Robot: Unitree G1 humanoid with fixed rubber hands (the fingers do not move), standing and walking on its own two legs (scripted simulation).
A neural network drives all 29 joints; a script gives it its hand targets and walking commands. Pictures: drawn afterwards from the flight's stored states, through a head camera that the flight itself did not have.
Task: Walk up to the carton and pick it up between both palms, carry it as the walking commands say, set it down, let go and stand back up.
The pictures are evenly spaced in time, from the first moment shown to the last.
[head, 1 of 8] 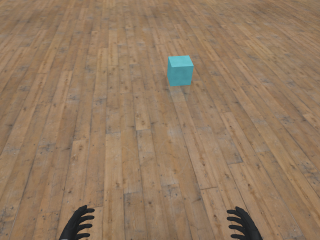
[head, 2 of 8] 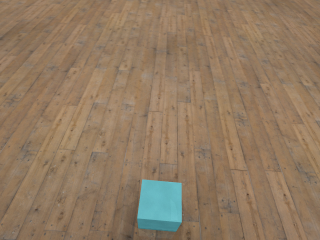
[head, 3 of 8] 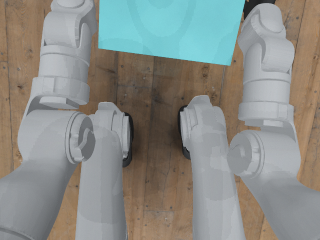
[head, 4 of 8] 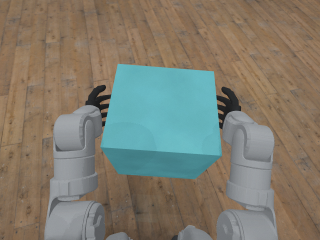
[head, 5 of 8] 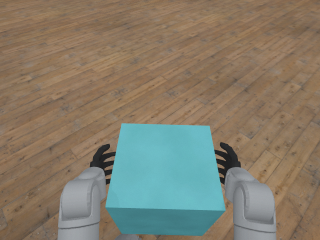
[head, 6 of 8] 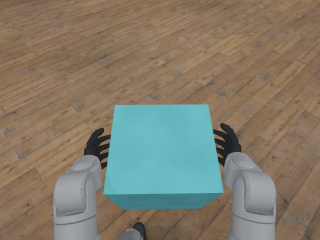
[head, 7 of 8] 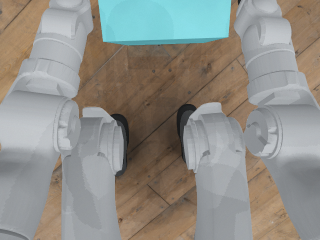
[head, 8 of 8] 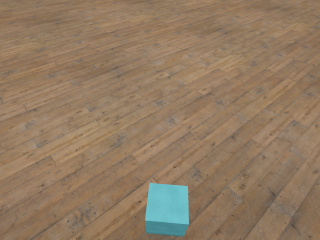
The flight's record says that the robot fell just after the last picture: no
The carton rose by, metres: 0.70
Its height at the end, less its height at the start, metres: +0.00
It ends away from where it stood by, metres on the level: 1.69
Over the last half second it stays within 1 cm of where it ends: yes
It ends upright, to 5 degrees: yes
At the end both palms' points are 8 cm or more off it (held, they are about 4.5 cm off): yes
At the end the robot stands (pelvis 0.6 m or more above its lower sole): yes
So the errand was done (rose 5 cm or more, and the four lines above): yes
